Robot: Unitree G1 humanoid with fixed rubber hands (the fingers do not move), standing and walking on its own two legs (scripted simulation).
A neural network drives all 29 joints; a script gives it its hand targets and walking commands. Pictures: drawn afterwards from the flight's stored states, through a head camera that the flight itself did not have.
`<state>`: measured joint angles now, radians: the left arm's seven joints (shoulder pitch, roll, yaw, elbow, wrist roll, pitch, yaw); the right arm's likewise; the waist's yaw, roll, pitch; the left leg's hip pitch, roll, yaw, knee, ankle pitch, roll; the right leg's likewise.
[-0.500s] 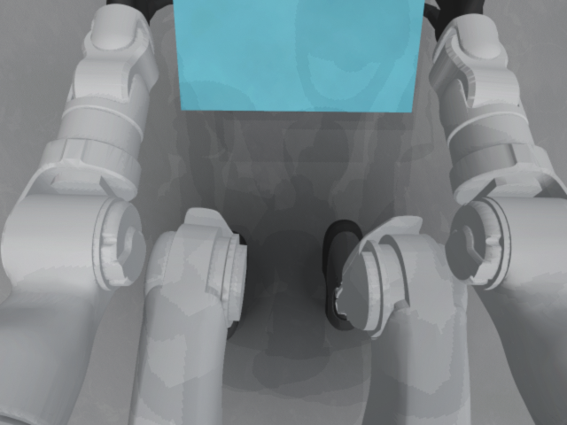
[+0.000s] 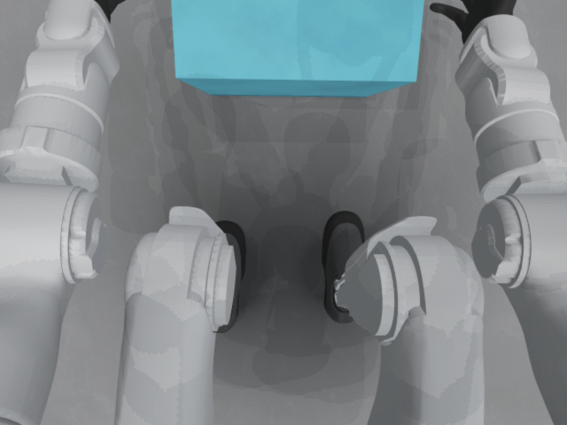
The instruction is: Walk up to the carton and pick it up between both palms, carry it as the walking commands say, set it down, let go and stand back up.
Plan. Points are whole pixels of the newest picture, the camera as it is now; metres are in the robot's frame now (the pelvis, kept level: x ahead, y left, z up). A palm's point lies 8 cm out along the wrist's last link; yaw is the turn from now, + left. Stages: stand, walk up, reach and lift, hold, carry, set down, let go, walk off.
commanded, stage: set down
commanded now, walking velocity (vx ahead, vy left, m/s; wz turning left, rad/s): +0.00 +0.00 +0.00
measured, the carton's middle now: (293, 0) +0.57 +0.00 -0.25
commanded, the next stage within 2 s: let go in 1.42 s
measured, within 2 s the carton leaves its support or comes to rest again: neither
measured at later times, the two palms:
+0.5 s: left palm out of the picture +0.54 +0.22 -0.04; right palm out of the picture +0.54 -0.22 -0.04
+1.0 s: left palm out of the picture +0.54 +0.23 +0.12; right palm out of the picture +0.54 -0.22 +0.12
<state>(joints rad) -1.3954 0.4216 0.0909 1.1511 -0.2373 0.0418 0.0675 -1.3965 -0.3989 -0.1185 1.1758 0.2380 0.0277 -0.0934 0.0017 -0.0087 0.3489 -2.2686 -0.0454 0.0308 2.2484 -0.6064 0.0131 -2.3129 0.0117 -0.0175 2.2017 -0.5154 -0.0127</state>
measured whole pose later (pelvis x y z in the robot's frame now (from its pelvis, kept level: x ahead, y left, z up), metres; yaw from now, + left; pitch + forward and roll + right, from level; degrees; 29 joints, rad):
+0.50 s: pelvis +0.01 +0.00 +0.07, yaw +0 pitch +42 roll +0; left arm -1.25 0.41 0.18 0.97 -0.17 0.14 0.04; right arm -1.23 -0.37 -0.20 0.95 0.16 0.14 -0.07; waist 0.00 0.00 0.10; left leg -2.15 -0.04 0.02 2.01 -0.60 0.01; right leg -2.18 0.02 -0.02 1.97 -0.52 -0.01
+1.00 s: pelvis +0.02 +0.00 +0.21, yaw +0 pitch +46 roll +0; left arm -1.11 0.39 0.25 0.88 -0.12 0.19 -0.04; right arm -1.09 -0.32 -0.27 0.83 0.08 0.20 -0.01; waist 0.00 -0.01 -0.07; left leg -1.83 -0.05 -0.01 1.50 -0.47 0.00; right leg -1.86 0.03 0.00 1.47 -0.41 -0.01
